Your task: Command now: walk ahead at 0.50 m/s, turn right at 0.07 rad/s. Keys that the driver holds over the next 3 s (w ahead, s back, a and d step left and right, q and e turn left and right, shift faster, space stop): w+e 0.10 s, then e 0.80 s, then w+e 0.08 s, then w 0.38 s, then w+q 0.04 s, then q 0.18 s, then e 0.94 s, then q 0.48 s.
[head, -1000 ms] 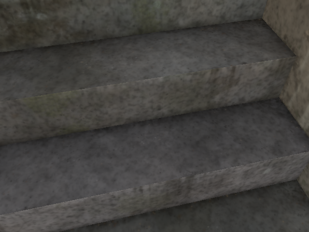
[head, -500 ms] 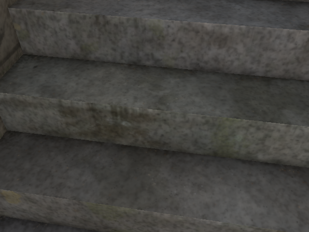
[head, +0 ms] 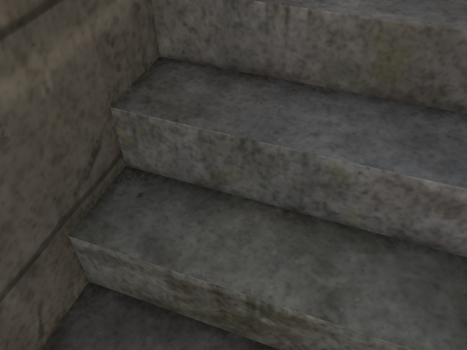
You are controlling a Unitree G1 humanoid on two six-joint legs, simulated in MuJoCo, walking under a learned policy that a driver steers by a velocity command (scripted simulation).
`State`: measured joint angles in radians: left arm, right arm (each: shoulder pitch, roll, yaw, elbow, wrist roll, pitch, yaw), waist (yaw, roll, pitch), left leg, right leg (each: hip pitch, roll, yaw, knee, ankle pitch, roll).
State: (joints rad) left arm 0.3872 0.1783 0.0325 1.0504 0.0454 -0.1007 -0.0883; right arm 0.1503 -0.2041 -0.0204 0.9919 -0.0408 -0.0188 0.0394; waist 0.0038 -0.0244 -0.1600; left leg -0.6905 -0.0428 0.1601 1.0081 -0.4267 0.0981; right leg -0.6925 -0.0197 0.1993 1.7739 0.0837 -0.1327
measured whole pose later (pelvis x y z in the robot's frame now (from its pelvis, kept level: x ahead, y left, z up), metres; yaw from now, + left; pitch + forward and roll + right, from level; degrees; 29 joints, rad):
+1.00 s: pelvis +0.29 -0.03 +0.24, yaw -29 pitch +6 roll +0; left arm 0.11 0.26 0.05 0.71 0.00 -0.06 -0.04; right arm 0.15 -0.21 -0.03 0.72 -0.04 -0.08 -0.03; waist -0.03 -0.02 -0.15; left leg -0.42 -0.04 -0.02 0.67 -0.37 0.03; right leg -0.49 0.19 0.27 0.83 -0.43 -0.04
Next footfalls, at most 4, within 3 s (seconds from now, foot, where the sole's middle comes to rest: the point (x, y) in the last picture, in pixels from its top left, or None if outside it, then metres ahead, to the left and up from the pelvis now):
0.30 right None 0.28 -0.14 -0.51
0.94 left None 0.37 0.05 -0.51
1.48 right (430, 301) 0.49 -0.35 -0.32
1.98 left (327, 272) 0.56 -0.16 -0.32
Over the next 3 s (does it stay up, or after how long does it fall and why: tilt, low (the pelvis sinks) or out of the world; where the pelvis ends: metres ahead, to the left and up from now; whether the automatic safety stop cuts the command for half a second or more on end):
stays up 0.47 -0.36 0.44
